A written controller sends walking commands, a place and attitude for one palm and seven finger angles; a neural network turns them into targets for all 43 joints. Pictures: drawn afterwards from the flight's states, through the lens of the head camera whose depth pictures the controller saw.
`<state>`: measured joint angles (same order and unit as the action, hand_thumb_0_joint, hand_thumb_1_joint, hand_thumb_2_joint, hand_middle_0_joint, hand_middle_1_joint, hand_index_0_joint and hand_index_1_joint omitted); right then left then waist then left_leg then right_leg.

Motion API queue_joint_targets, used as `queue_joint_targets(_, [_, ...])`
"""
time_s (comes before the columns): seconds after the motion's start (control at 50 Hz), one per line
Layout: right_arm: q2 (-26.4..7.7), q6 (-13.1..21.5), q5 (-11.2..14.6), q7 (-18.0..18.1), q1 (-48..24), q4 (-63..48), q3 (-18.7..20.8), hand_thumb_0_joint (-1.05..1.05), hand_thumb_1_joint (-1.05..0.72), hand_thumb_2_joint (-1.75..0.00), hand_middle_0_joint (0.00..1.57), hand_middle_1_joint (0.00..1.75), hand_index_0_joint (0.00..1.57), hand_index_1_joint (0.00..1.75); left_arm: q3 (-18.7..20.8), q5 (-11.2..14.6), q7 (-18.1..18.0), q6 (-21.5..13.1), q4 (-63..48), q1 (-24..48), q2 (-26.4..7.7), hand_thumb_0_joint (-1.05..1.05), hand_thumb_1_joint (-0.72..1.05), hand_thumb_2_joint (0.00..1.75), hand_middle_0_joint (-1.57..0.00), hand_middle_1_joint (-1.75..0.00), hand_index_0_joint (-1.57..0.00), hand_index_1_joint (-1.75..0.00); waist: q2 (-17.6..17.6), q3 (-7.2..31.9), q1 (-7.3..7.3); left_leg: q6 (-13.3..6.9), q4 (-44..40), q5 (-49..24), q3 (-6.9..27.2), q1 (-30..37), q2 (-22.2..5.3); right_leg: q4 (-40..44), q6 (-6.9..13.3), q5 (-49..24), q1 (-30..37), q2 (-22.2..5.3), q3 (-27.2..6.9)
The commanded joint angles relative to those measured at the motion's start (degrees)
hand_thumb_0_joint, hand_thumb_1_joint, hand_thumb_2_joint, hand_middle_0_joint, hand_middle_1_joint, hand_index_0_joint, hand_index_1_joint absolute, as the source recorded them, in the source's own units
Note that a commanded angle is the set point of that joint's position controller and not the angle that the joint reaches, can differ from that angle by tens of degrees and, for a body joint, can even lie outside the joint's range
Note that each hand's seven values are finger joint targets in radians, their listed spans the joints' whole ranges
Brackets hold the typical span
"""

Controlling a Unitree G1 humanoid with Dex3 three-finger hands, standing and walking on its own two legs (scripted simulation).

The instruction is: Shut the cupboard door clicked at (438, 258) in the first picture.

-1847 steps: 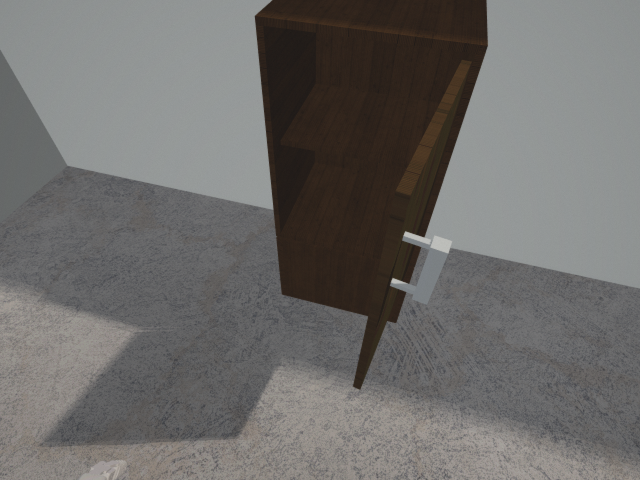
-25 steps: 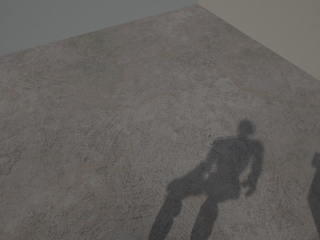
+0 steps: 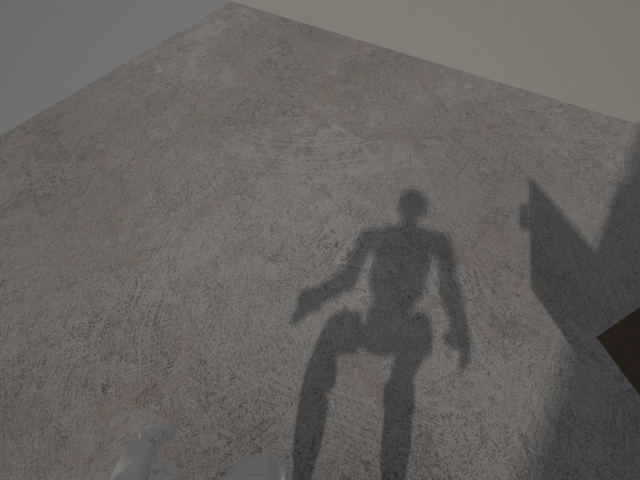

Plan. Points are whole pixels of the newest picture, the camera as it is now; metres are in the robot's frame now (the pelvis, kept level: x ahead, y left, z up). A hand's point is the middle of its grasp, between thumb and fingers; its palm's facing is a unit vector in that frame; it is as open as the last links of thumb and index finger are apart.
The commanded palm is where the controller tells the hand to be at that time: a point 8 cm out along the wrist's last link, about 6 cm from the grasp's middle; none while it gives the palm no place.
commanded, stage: turn to face it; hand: left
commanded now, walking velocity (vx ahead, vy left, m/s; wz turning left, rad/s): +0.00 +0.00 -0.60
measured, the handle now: out of the picture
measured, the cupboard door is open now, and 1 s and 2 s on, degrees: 50 50 50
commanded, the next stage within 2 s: none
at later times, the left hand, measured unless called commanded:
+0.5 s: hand (177, 461) +0.16 +0.22 -0.16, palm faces -0.25 -0.95 -0.19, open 7.4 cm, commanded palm none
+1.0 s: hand (247, 412) +0.23 +0.13 -0.17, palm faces -0.55 -0.81 -0.20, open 7.4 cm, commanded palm none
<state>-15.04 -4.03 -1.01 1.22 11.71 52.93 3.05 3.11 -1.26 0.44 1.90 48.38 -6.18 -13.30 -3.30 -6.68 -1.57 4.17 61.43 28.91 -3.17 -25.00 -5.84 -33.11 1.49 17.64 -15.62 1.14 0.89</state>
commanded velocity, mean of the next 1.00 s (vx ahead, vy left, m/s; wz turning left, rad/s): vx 0.00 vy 0.00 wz -0.60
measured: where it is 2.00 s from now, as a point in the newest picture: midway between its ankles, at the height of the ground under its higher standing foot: outside the picture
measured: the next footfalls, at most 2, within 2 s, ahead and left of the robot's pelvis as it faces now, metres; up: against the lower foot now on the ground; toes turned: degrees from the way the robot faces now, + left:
left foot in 0.28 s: +0.08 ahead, +0.13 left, +0.00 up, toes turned -8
right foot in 0.68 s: -0.01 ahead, -0.11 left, +0.00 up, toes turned -29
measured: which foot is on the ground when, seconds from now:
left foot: up 0.00-0.26, down 0.28-0.68, up 0.70-1.00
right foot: down 0.00-0.28, up 0.30-0.66, down 0.68-1.00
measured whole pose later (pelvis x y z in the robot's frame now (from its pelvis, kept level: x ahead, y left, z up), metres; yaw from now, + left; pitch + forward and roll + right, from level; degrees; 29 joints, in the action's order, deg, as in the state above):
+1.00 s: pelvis +0.04 +0.02 +0.00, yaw -35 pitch +1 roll -1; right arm -13.4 -2.0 -0.7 0.8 10.4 49.2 2.3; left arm 3.4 -1.6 0.6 3.3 50.5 -10.2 -13.2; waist 1.3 -4.2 -0.2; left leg 4.8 37.9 18.7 -2.3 -21.5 -3.0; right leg -32.5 -1.1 17.9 -15.9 2.0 -5.5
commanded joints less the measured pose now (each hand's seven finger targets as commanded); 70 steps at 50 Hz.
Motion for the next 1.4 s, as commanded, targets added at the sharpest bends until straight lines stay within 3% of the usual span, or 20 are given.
queue_joint_targets(0.0, [-4.23,1.69,0.09,-0.07,-0.86,-6.03,0.92,0.00,-0.90,-0.90,0.20,0.30,0.20,0.30,3.01,0.03,-1.16,-0.64,-3.60,-2.07,-11.07,0.00,0.90,0.90,-0.20,-0.30,-0.20,-0.30,10.90,8.98,1.42,1.12,2.91,-5.62,2.64,-5.78,0.23,11.49,8.48,-29.69,7.45,-13.78,-13.87])
queue_joint_targets(0.2, [-3.37,3.37,0.78,0.55,2.87,-6.85,0.90,0.00,-0.90,-0.90,0.20,0.30,0.20,0.30,4.16,-0.11,-0.52,0.08,-3.53,-1.76,-11.35,0.00,0.90,0.90,-0.20,-0.30,-0.20,-0.30,11.49,10.15,-0.30,-0.40,-28.92,-11.62,1.92,9.59,4.86,7.46,6.27,-20.95,0.98,-10.38,-22.01])
queue_joint_targets(0.22, [-4.53,4.00,0.71,0.82,5.15,-6.06,0.99,0.00,-0.90,-0.90,0.20,0.30,0.20,0.30,3.81,0.29,-0.46,0.33,-3.82,-1.37,-9.83,0.00,0.90,0.90,-0.20,-0.30,-0.20,-0.30,8.85,11.03,-1.32,-0.95,-37.24,-16.12,3.01,17.22,3.21,4.05,3.66,-16.99,-4.26,-7.51,-20.50])
queue_joint_targets(0.26, [-13.16,4.39,-0.48,1.17,6.40,-7.26,2.30,0.00,-0.90,-0.90,0.20,0.30,0.20,0.30,2.71,0.80,0.42,0.48,-5.55,-3.90,-4.69,0.00,0.90,0.90,-0.20,-0.30,-0.20,-0.30,-16.11,11.10,-0.88,-10.98,-45.85,-25.45,24.19,23.59,-19.93,-17.63,-2.48,17.60,-17.76,3.44,-4.48])
queue_joint_targets(0.28, [-12.31,4.40,-0.91,1.45,6.30,-6.93,2.04,0.00,-0.90,-0.90,0.20,0.30,0.20,0.30,2.94,-0.05,0.50,0.75,-5.11,-2.00,-6.58,0.00,0.90,0.90,-0.20,-0.30,-0.20,-0.30,-13.00,10.26,-1.85,-13.72,-45.25,-28.37,24.60,19.28,-21.73,-27.76,-3.15,18.08,-17.07,0.85,-5.05])
queue_joint_targets(0.36, [-8.09,4.39,-0.93,1.64,0.26,-8.55,0.84,0.00,-0.90,-0.90,0.20,0.30,0.20,0.30,3.27,0.06,2.06,1.41,-2.78,-2.59,-5.45,0.00,0.90,0.90,-0.20,-0.30,-0.20,-0.30,-6.33,7.77,1.37,-11.55,-41.73,-36.42,7.64,17.44,-13.22,-34.33,-4.87,9.23,-16.79,-2.19,-1.90])
queue_joint_targets(0.56, [-9.93,3.79,-0.85,0.69,4.85,-4.74,2.38,0.00,-0.90,-0.90,0.20,0.30,0.20,0.30,2.11,0.07,2.32,1.22,-3.64,1.51,-3.78,0.00,0.90,0.90,-0.20,-0.30,-0.20,-0.30,-10.19,8.45,-1.03,-10.98,-37.46,-38.25,0.21,18.96,-14.91,-11.22,-3.68,7.94,-7.04,-1.64,4.52])
queue_joint_targets(0.62, [-10.55,3.62,-0.21,0.26,3.45,-4.64,2.80,0.00,-0.90,-0.90,0.20,0.30,0.20,0.30,2.35,0.03,1.88,0.22,-1.91,-4.37,-5.78,0.00,0.90,0.90,-0.20,-0.30,-0.20,-0.30,-5.98,11.37,2.39,-6.26,-27.37,-35.81,-4.04,15.41,-12.80,7.35,-1.75,-6.54,5.87,-1.01,5.19])
queue_joint_targets(0.66, [-3.28,3.40,0.31,-0.50,0.09,-8.39,1.12,0.00,-0.90,-0.90,0.20,0.30,0.20,0.30,4.15,-0.48,0.37,-0.98,0.42,-11.59,-15.80,0.00,0.90,0.90,-0.20,-0.30,-0.20,-0.30,20.11,11.32,6.11,0.18,-5.24,6.98,-8.28,-9.96,-0.05,12.33,7.42,-35.35,21.51,-21.98,-21.65])
queue_joint_targets(0.68, [-4.81,2.36,0.22,0.24,-2.16,-9.00,0.88,0.00,-0.90,-0.90,0.20,0.30,0.20,0.30,3.96,0.46,-0.29,-0.79,0.71,-13.36,-16.41,0.00,0.90,0.90,-0.20,-0.30,-0.20,-0.30,15.54,10.53,6.97,0.01,2.63,7.99,0.25,-11.07,0.05,12.38,11.08,-38.92,16.18,-24.45,-23.01])
queue_joint_targets(0.78, [-4.55,2.37,0.14,0.01,-0.28,-6.10,0.75,0.00,-0.90,-0.90,0.20,0.30,0.20,0.30,3.06,0.04,-1.18,-0.83,-2.55,-2.73,-10.90,0.00,0.90,0.90,-0.20,-0.30,-0.20,-0.30,11.66,10.33,1.33,1.26,1.20,-4.37,2.27,-7.36,-0.58,10.16,9.03,-32.95,10.35,-14.66,-12.91])
queue_joint_targets(0.94, [-3.57,3.40,0.67,0.25,4.57,-6.15,0.66,0.00,-0.90,-0.90,0.20,0.30,0.20,0.30,3.77,-0.13,-0.64,-0.10,-2.58,-0.55,-11.77,0.00,0.90,0.90,-0.20,-0.30,-0.20,-0.30,11.05,9.68,-0.70,0.42,-29.29,-13.05,0.83,8.73,3.53,5.53,6.06,-23.58,1.19,-11.08,-18.31])
queue_joint_targets(0.96, [-5.19,4.01,0.49,0.44,7.39,-5.42,0.83,0.00,-0.90,-0.90,0.20,0.30,0.20,0.30,3.44,0.38,-0.52,0.23,-3.06,-0.25,-10.36,0.00,0.90,0.90,-0.20,-0.30,-0.20,-0.30,7.50,11.12,-1.84,-0.11,-37.61,-18.61,1.72,16.11,2.14,1.74,3.23,-18.55,-3.02,-7.86,-15.88])
queue_joint_targets(1.0, [-13.90,4.34,-0.67,0.90,9.31,-6.39,2.21,0.00,-0.90,-0.90,0.20,0.30,0.20,0.30,2.42,0.83,0.30,0.57,-4.73,-3.55,-5.54,0.00,0.90,0.90,-0.20,-0.30,-0.20,-0.30,-16.33,12.39,-1.42,-11.11,-44.63,-29.19,23.29,22.28,-21.18,-21.28,-2.69,19.28,-16.17,2.41,-2.58])
queue_joint_targets(1.1, [-8.86,4.44,-1.00,1.25,1.70,-7.98,0.78,0.00,-0.90,-0.90,0.20,0.30,0.20,0.30,3.01,0.18,1.93,1.36,-2.86,-1.60,-5.52,0.00,0.90,0.90,-0.20,-0.30,-0.20,-0.30,-6.35,6.92,1.28,-10.91,-42.72,-31.85,7.10,15.14,-14.19,-34.25,-4.57,9.59,-15.97,-2.85,-1.69])
queue_joint_targets(1.26, [-9.87,3.86,-0.82,0.51,4.94,-4.98,2.21,0.00,-0.90,-0.90,0.20,0.30,0.20,0.30,2.12,0.15,2.23,1.03,-3.47,0.53,-3.55,0.00,0.90,0.90,-0.20,-0.30,-0.20,-0.30,-9.73,9.48,-0.93,-10.82,-38.16,-35.41,-0.51,18.62,-15.45,-11.71,-3.61,8.31,-7.47,-1.78,4.46])
queue_joint_targets(1.32, [-10.41,3.41,-0.32,0.08,2.72,-4.98,2.71,0.00,-0.90,-0.90,0.20,0.30,0.20,0.30,2.37,0.07,1.88,0.38,-1.82,-4.65,-4.96,0.00,0.90,0.90,-0.20,-0.30,-0.20,-0.30,-7.39,10.48,2.09,-6.75,-30.51,-30.40,-4.94,13.95,-13.90,3.97,-2.06,-4.19,3.53,-0.79,5.98])
queue_joint_targets(1.34, [-8.76,3.32,0.12,-0.39,2.90,-5.44,2.66,0.00,-0.90,-0.90,0.20,0.30,0.20,0.30,2.82,-0.20,1.43,-0.21,-0.74,-8.32,-8.28,0.00,0.90,0.90,-0.20,-0.30,-0.20,-0.30,-0.73,11.85,3.76,-3.78,-22.69,-24.22,-6.56,7.94,-11.16,10.72,-0.20,-10.69,12.13,-4.99,0.14])
queue_joint_targets(1.36, [-3.88,3.21,0.35,-0.58,0.76,-8.07,1.40,0.00,-0.90,-0.90,0.20,0.30,0.20,0.30,4.00,-0.63,0.62,-1.02,0.10,-11.11,-14.50,0.00,0.90,0.90,-0.20,-0.30,-0.20,-0.30,19.48,10.59,5.59,-0.06,-10.15,3.71,-9.87,-7.84,-2.24,14.58,5.70,-26.43,19.51,-19.46,-19.78])
queue_joint_targets(1.38, [-4.87,2.41,0.28,-0.15,-2.45,-9.57,1.03,0.00,-0.90,-0.90,0.20,0.30,0.20,0.30,4.00,0.30,-0.01,-0.94,0.98,-13.71,-16.33,0.00,0.90,0.90,-0.20,-0.30,-0.20,-0.30,17.20,9.83,7.07,0.16,-0.36,8.90,-2.13,-10.31,0.10,13.87,10.80,-35.05,14.01,-24.43,-24.01])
